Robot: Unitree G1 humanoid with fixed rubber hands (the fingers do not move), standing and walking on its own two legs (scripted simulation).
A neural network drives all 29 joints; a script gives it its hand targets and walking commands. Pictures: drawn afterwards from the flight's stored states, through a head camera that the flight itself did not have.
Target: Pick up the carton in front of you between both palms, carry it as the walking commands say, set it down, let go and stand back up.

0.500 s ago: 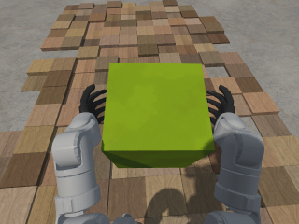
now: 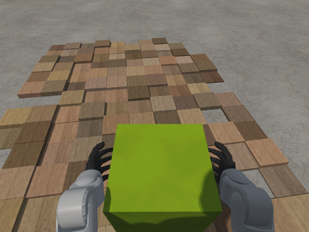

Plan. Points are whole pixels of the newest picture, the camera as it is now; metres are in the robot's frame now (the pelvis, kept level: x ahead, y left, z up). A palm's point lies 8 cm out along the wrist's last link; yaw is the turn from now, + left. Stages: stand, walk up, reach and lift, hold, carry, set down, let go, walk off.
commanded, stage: carry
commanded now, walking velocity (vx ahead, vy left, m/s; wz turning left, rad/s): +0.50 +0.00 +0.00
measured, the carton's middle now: (159, 184) +0.27 +0.00 +0.02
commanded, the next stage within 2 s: none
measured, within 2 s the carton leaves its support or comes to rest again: neither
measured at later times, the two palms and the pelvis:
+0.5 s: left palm (103, 88) +0.59 +0.19 +0.09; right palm (190, 90) +0.57 -0.12 +0.10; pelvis +0.29 +0.05 +0.01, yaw -1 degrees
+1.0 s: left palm (119, 53) +0.90 +0.17 +0.08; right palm (181, 53) +0.92 -0.13 +0.07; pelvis +0.60 +0.01 +0.00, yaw +1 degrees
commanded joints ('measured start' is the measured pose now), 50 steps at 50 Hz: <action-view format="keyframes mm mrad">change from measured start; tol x32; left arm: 1 -290 -855 -571 -186 -215 -8 -52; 13 -200 -627 -575 -190 -201 -34 -38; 34 -951 -697 -315 402 -110 -219 73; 50 -633 -840 -528 -58 -236 -155 -18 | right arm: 1 -357 826 600 -184 213 -22 66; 11 -158 723 588 -178 124 -57 26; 32 -977 710 407 385 152 -249 -55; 50 -615 845 524 36 155 -181 -21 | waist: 1 35 -188 -277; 17 3 -127 -28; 20 -84 306 -192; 50 42 -132 -328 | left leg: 1 -567 -50 -86 568 -43 21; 18 8 -68 140 -223 254 37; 21 316 287 -602 -453 218 231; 40 254 115 6 -164 845 70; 43 -326 -98 33 370 -38 -23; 50 -562 -42 -35 255 112 4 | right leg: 1 675 -351 641 -230 271 -214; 16 307 -196 111 -305 -81 -31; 22 -301 7 194 754 -380 20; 37 -159 -6 88 -24 69 8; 41 379 17 35 -158 118 -34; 44 841 -360 673 -155 398 -238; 50 789 -259 387 -180 629 -113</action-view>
